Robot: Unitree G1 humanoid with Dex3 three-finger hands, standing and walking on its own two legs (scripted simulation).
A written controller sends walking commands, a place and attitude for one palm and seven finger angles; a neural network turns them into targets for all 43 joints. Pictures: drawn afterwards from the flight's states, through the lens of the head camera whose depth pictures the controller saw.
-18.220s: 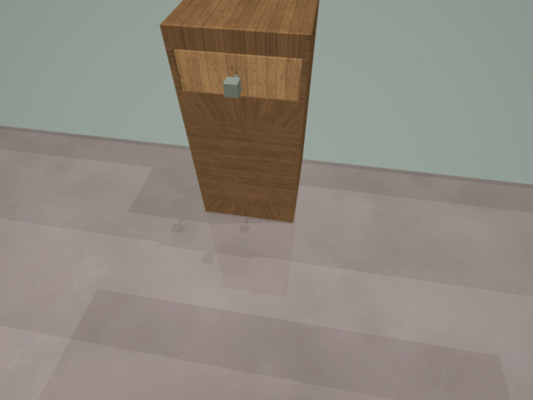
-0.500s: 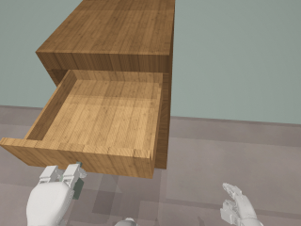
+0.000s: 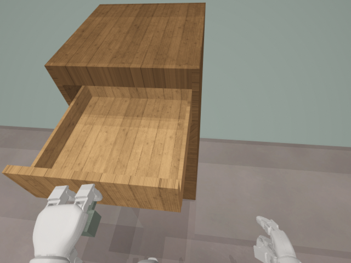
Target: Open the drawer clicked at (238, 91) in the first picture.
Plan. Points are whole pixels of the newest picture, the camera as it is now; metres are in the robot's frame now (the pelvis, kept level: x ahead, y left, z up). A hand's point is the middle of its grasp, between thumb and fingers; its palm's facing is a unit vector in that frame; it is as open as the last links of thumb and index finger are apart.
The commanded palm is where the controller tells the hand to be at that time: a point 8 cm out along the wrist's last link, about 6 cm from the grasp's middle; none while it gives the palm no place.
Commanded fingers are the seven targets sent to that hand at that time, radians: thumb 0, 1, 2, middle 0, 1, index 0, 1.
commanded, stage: lift the hand off the handle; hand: left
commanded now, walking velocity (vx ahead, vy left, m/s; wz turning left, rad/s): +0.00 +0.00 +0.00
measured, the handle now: (89, 212) +0.22 +0.22 +0.01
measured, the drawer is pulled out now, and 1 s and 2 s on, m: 0.30 0.30 0.30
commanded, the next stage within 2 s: draw the hand back to the body in 1.10 s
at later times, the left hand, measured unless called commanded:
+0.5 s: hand (54, 218) +0.18 +0.24 +0.09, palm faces +0.08 -0.13 -0.99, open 13.8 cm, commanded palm +0.15 +0.23 +0.16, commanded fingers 0.00 -0.50 0.30 -0.30 -1.20 -0.30 -1.20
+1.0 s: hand (34, 208) +0.17 +0.23 +0.17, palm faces +0.12 -0.11 -0.99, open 13.8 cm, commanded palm +0.14 +0.23 +0.22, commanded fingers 0.00 -0.50 0.30 -0.30 -1.20 -0.30 -1.20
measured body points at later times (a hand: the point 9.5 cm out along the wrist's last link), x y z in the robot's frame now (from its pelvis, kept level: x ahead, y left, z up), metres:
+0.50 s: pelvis +0.01 +0.01 +0.02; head +0.02 -0.02 +0.47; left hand +0.17 +0.24 +0.15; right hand +0.23 -0.20 -0.06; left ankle +0.02 +0.13 -0.69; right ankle -0.01 -0.10 -0.69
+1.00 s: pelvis +0.01 +0.02 +0.04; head -0.01 -0.03 +0.49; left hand +0.16 +0.23 +0.22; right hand +0.23 -0.18 -0.04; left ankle +0.02 +0.13 -0.69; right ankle -0.01 -0.10 -0.69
